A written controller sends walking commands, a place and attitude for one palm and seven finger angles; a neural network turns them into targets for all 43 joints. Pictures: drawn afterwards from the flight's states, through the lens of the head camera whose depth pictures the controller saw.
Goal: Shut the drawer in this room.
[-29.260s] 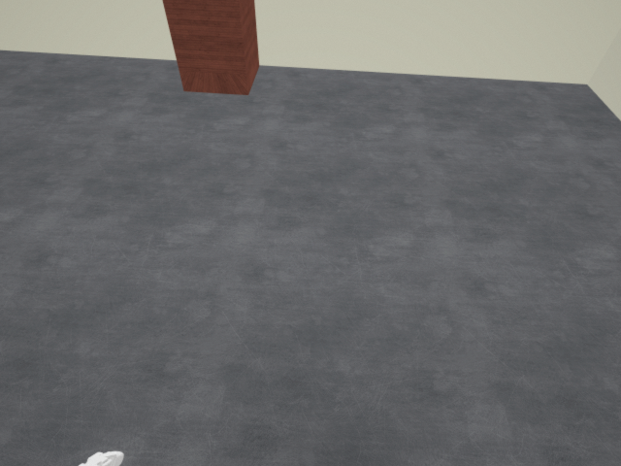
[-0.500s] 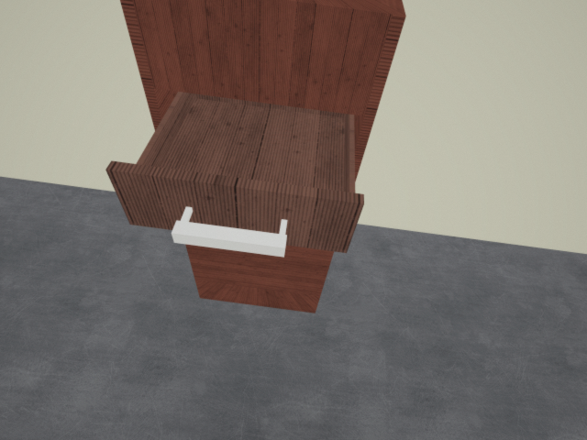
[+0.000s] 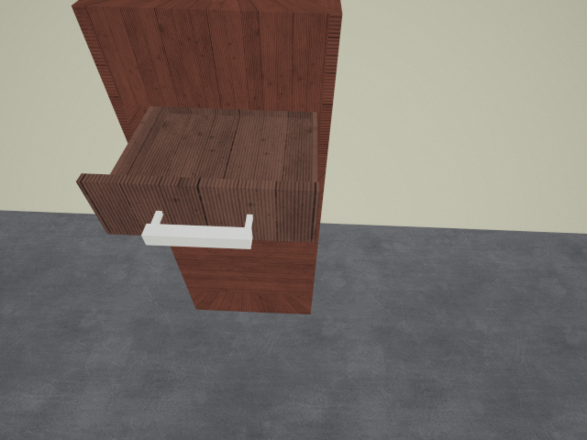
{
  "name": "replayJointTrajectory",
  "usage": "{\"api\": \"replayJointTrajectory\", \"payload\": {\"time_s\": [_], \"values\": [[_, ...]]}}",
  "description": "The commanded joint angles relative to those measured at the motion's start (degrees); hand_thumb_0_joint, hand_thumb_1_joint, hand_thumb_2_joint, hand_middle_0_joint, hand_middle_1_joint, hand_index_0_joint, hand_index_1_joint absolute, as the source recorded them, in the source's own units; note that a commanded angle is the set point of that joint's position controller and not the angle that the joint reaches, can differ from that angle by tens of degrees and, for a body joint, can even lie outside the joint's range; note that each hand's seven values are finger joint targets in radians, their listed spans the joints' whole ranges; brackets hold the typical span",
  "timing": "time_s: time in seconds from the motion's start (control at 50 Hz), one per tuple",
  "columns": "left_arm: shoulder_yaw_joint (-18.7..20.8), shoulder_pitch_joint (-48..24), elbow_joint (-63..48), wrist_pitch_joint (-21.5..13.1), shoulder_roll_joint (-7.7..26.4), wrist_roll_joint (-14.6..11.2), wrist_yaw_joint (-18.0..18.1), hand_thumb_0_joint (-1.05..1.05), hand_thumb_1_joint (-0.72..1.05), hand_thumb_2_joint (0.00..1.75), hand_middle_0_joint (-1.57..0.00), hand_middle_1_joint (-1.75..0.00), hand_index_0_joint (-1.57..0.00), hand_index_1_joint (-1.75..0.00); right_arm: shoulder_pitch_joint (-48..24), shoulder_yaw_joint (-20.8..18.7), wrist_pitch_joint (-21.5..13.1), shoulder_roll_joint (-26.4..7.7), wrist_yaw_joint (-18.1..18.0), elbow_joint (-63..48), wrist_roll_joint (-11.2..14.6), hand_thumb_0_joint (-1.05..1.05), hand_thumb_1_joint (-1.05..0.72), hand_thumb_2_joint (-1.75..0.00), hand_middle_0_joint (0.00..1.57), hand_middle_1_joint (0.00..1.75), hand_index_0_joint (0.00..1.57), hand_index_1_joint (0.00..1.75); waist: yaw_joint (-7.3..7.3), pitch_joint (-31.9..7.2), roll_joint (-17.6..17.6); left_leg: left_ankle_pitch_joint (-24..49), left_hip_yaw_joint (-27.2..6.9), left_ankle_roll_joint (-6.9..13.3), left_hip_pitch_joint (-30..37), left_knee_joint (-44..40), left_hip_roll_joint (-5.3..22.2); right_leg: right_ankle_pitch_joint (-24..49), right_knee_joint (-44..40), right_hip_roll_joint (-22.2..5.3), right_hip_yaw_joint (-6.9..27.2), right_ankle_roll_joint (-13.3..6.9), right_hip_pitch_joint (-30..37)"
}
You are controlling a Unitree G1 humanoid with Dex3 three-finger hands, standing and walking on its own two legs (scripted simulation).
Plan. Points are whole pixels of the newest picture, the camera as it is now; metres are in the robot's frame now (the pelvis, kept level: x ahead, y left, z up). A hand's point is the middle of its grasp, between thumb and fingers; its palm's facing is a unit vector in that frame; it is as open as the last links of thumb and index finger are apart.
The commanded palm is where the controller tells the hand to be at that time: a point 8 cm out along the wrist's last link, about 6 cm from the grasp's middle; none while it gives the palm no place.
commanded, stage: come to a stop and stand still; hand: left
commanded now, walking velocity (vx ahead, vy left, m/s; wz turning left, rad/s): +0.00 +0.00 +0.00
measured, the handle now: (201, 226) +0.43 +0.18 +0.02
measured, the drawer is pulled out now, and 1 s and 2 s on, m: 0.22 0.22 0.22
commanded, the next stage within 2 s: look again from close up in 0.18 s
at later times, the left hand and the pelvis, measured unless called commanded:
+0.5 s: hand out of the picture +0.00 +0.16 -0.18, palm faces +0.02 -0.98 -0.19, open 7.3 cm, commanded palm none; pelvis +0.01 +0.00 -0.01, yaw +0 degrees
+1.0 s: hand out of the picture +0.02 +0.18 -0.18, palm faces -0.02 -0.98 -0.20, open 7.4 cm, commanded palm none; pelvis +0.01 +0.01 -0.01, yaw +0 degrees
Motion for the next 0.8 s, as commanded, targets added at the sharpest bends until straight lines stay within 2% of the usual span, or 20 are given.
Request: {"api": "replayJointTrajectory", "payload": {"time_s": [0.0,0.1,0.12,0.16,0.24,0.26,0.28,0.3,0.32,0.34,0.36,0.4,0.42,0.5,0.52,0.54,0.58,0.78], "values": [[0.93,4.94,-0.77,-0.99,4.24,-0.25,0.27,0.00,0.90,0.90,-0.20,-0.30,-0.20,-0.30,2.86,-0.40,-1.18,-4.54,-0.31,-1.51,-0.26,0.00,-0.90,-0.90,0.20,0.30,0.20,0.30,0.44,3.91,0.51,3.08,-5.97,0.55,2.18,-2.81,4.99,3.48,-6.96,-6.70,6.35,-0.31,-7.14],[0.88,5.97,-0.34,-1.24,3.49,-0.19,0.34,0.00,0.90,0.90,-0.20,-0.30,-0.20,-0.30,2.84,-0.38,-1.33,-4.49,-0.52,-1.62,-0.22,0.00,-0.90,-0.90,0.20,0.30,0.20,0.30,0.31,3.17,0.41,5.23,-5.80,0.59,3.12,-2.09,5.34,6.32,-6.72,-6.65,6.17,-0.35,-6.69],[0.82,6.23,-0.44,-1.21,3.52,-0.17,0.36,0.00,0.90,0.90,-0.20,-0.30,-0.20,-0.30,2.64,-0.45,-1.25,-4.51,-0.52,-1.78,-0.14,0.00,-0.90,-0.90,0.20,0.30,0.20,0.30,0.39,3.32,-0.46,5.02,-5.85,0.63,3.44,-1.78,5.44,6.07,-6.91,-6.44,6.17,-0.27,-6.92],[0.78,6.52,-0.25,-1.30,3.20,-0.14,0.40,0.00,0.90,0.90,-0.20,-0.30,-0.20,-0.30,2.57,-0.46,-1.25,-4.51,-0.58,-1.74,-0.15,0.00,-0.90,-0.90,0.20,0.30,0.20,0.30,0.22,3.71,0.62,5.41,-5.65,0.53,3.18,-1.62,5.42,6.87,-6.97,-6.60,6.24,-0.26,-6.97],[0.77,7.06,-0.27,-1.34,2.77,-0.09,0.46,0.00,0.90,0.90,-0.20,-0.30,-0.20,-0.30,2.03,-0.52,-1.25,-4.55,-0.66,-2.08,-0.18,0.00,-0.90,-0.90,0.20,0.30,0.20,0.30,0.27,4.11,0.38,5.69,-5.65,0.52,3.51,-1.36,5.52,7.35,-6.89,-6.41,6.26,-0.27,-7.41],[0.99,9.91,0.32,-3.32,5.29,1.41,2.06,0.00,0.90,0.90,-0.20,-0.30,-0.20,-0.30,-4.45,0.13,-2.33,-6.72,0.23,-6.83,-0.25,0.00,-0.90,-0.90,0.20,0.30,0.20,0.30,2.67,4.94,0.60,7.58,-3.83,-0.77,-3.33,12.22,5.31,32.30,-5.39,-9.21,9.53,1.54,-7.42],[1.38,7.05,-2.80,-3.66,7.22,0.84,1.69,0.00,0.90,0.90,-0.20,-0.30,-0.20,-0.30,-0.54,0.11,-1.59,-4.09,0.56,-8.56,-0.66,0.00,-0.90,-0.90,0.20,0.30,0.20,0.30,-1.41,1.00,0.51,-5.29,-4.71,-0.17,-3.97,10.48,3.36,24.38,-4.80,-11.37,10.25,-1.26,-5.59],[1.16,4.72,-3.76,-3.66,6.35,0.73,1.24,0.00,0.90,0.90,-0.20,-0.30,-0.20,-0.30,1.05,0.00,-1.42,-4.47,0.64,-7.88,-0.82,0.00,-0.90,-0.90,0.20,0.30,0.20,0.30,-1.92,0.66,1.32,-5.26,-4.48,-0.19,-3.13,9.53,3.55,11.93,-4.59,-9.96,9.03,-2.97,-7.67],[1.36,4.74,-4.53,-3.99,6.27,0.67,1.05,0.00,0.90,0.90,-0.20,-0.30,-0.20,-0.30,2.09,0.33,-1.77,-4.22,0.72,-8.16,-1.04,0.00,-0.90,-0.90,0.20,0.30,0.20,0.30,-1.60,-2.50,1.43,0.04,-4.49,-0.07,-1.54,8.66,3.14,17.18,-2.65,-8.75,8.16,-3.68,-5.50],[1.33,5.14,-4.63,-3.99,5.69,0.44,0.96,0.00,0.90,0.90,-0.20,-0.30,-0.20,-0.30,2.29,0.35,-2.00,-4.80,0.59,-8.45,-0.91,0.00,-0.90,-0.90,0.20,0.30,0.20,0.30,-1.43,-3.02,1.09,2.27,-4.74,0.35,-0.99,7.98,3.66,17.55,-1.35,-8.02,7.43,-3.43,-4.89],[1.22,5.10,-4.67,-3.75,5.39,0.37,0.85,0.00,0.90,0.90,-0.20,-0.30,-0.20,-0.30,2.13,0.36,-2.16,-5.48,0.46,-8.70,-0.82,0.00,-0.90,-0.90,0.20,0.30,0.20,0.30,-1.19,-2.15,1.30,4.51,-5.24,0.72,-1.11,7.14,4.23,17.56,-0.04,-7.00,6.54,-3.12,-5.04],[1.05,5.99,-4.97,-3.27,4.93,0.31,0.72,0.00,0.90,0.90,-0.20,-0.30,-0.20,-0.30,1.72,0.44,-2.35,-6.40,0.18,-9.24,-0.67,0.00,-0.90,-0.90,0.20,0.30,0.20,0.30,-0.33,-1.09,-0.50,8.31,-5.93,1.41,-1.70,6.49,4.84,18.60,1.26,-5.97,5.47,-2.46,-4.35],[0.91,5.82,-4.82,-2.98,5.02,0.32,0.62,0.00,0.90,0.90,-0.20,-0.30,-0.20,-0.30,1.11,0.56,-2.43,-6.64,0.14,-9.08,-0.79,0.00,-0.90,-0.90,0.20,0.30,0.20,0.30,0.03,-0.46,0.48,10.20,-5.97,1.55,-1.34,6.02,4.78,18.84,1.67,-5.65,5.29,-2.33,-4.31],[0.88,5.46,-5.30,-2.17,5.92,0.21,0.56,0.00,0.90,0.90,-0.20,-0.30,-0.20,-0.30,0.14,0.73,-2.13,-7.92,0.04,-8.99,-0.76,0.00,-0.90,-0.90,0.20,0.30,0.20,0.30,0.41,2.14,-1.01,8.69,-6.23,1.80,-1.88,4.59,4.90,14.50,1.09,-5.40,5.27,-1.83,-4.98],[0.81,5.25,-5.52,-1.92,6.14,0.18,0.43,0.00,0.90,0.90,-0.20,-0.30,-0.20,-0.30,-0.07,0.80,-2.17,-7.98,0.06,-8.83,-0.90,0.00,-0.90,-0.90,0.20,0.30,0.20,0.30,0.69,1.96,0.82,9.76,-6.19,1.87,-1.25,3.96,4.92,13.54,1.30,-5.17,4.92,-1.72,-4.67],[0.86,5.22,-5.64,-1.84,6.54,0.15,0.43,0.00,0.90,0.90,-0.20,-0.30,-0.20,-0.30,-0.54,0.85,-2.15,-8.32,0.05,-8.76,-0.83,0.00,-0.90,-0.90,0.20,0.30,0.20,0.30,0.88,2.32,1.09,10.39,-6.39,1.97,-1.44,4.10,4.86,13.29,1.09,-5.22,5.01,-1.54,-4.52],[0.91,4.78,-5.82,-1.64,7.10,0.13,0.39,0.00,0.90,0.90,-0.20,-0.30,-0.20,-0.30,-1.18,0.87,-1.94,-8.72,0.09,-8.69,-0.83,0.00,-0.90,-0.90,0.20,0.30,0.20,0.30,0.88,2.96,-0.27,8.25,-6.31,1.87,-1.47,3.39,4.81,11.92,0.37,-5.38,5.22,-1.44,-4.86],[0.93,3.43,-6.03,-1.35,8.68,0.08,0.10,0.00,0.90,0.90,-0.20,-0.30,-0.20,-0.30,-2.55,0.99,-2.09,-9.95,0.23,-7.26,-0.76,0.00,-0.90,-0.90,0.20,0.30,0.20,0.30,1.21,1.09,0.67,9.67,-6.34,1.92,1.01,1.27,5.11,11.57,-0.77,-5.77,5.20,-0.73,-3.47]]}}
